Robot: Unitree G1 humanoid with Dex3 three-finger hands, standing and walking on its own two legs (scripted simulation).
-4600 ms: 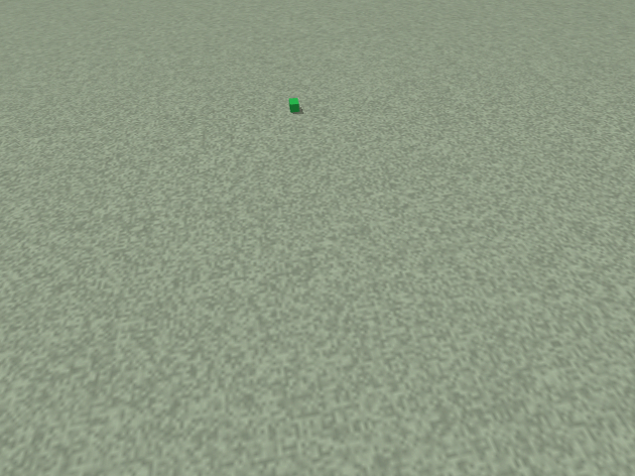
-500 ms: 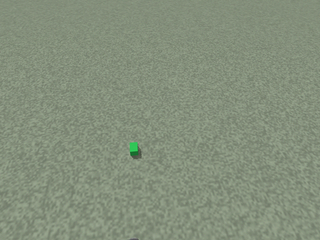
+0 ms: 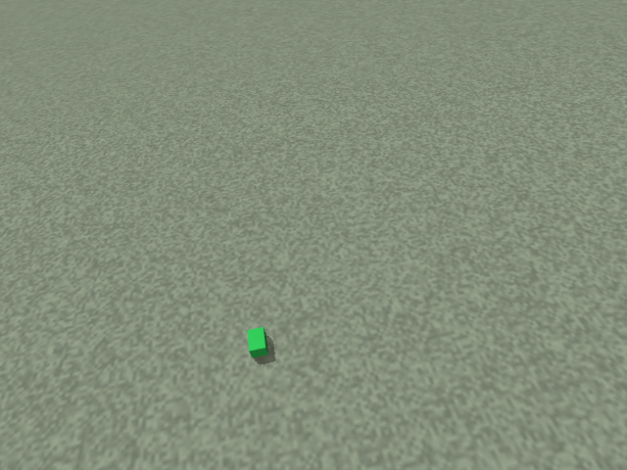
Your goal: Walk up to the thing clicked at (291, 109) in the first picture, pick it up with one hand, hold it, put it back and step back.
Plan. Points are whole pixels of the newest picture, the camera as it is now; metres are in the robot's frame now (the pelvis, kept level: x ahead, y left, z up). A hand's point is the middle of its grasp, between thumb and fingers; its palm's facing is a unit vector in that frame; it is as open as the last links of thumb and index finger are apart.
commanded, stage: walk up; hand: left
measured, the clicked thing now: (257, 342) +0.65 +0.28 -0.73
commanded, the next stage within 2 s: stand in 1.96 s
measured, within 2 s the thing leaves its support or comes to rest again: neither
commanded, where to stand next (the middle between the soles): +0.24 +0.03 m, yaw +1 degrees
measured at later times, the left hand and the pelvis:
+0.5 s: hand (125, 466) +0.18 +0.32 -0.15, palm faces -0.04 -0.94 -0.35, open 7.4 cm; pelvis +0.13 +0.05 +0.01, yaw +0 degrees
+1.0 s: hand (164, 396) +0.27 +0.28 -0.13, palm faces -0.04 -0.94 -0.34, open 7.4 cm; pelvis +0.16 +0.03 +0.02, yaw -1 degrees
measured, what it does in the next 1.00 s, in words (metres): walks ahead: left foot, then right foot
